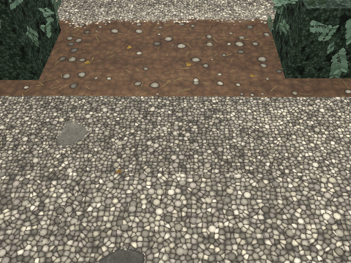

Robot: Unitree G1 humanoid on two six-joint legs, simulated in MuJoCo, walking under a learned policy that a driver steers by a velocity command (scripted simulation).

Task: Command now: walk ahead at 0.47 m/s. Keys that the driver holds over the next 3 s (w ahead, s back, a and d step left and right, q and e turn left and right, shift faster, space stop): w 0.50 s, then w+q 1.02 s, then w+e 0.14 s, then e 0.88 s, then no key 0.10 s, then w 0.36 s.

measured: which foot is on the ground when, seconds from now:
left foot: up 0.00-0.02, down 0.04-0.68, up 0.70-1.00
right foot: down 0.00-0.08, up 0.10-0.66, down 0.68-1.00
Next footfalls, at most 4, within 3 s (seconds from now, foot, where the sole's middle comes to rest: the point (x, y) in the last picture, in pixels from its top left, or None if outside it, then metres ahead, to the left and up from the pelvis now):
0.04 left None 0.15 0.13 -0.77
0.68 right None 0.53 -0.21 -0.94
1.18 left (182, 215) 0.78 0.07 -0.94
1.88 right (192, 158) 1.22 0.04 -1.10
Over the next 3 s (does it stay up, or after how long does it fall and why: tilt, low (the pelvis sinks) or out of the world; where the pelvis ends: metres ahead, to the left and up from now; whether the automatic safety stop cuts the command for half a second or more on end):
stays up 1.27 0.11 -0.32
